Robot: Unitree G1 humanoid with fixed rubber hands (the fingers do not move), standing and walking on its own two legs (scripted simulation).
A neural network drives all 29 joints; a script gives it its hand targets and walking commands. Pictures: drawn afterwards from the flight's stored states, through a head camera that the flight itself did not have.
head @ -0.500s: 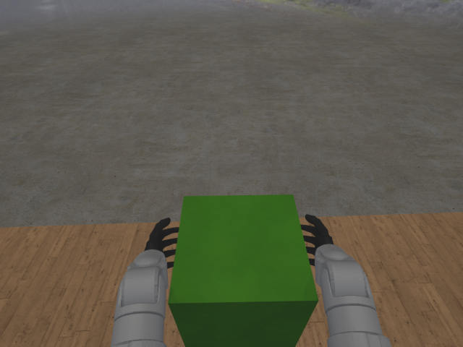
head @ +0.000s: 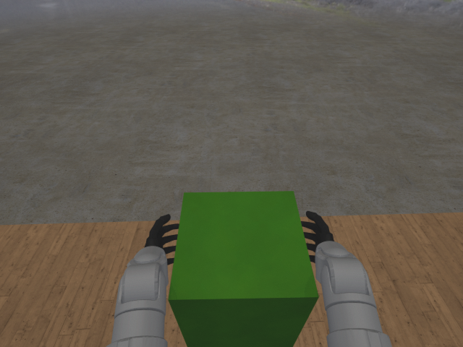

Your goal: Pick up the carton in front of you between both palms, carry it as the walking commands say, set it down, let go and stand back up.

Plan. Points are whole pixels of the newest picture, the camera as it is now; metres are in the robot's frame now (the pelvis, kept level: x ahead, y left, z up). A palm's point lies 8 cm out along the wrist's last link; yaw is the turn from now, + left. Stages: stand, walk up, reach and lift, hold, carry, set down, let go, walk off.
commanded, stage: carry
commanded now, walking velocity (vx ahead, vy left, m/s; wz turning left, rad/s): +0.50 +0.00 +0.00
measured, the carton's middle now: (239, 272) +0.30 +0.00 -0.02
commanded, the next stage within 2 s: none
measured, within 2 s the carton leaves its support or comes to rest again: neither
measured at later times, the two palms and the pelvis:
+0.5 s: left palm (148, 189) +0.44 +0.19 +0.08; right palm (287, 179) +0.45 -0.11 +0.08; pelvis +0.18 +0.02 +0.00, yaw +2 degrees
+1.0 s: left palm (174, 122) +0.76 +0.17 +0.06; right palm (270, 119) +0.78 -0.13 +0.05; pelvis +0.50 +0.02 -0.03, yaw +3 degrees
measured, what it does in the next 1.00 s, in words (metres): walks ahead: left foot, then right foot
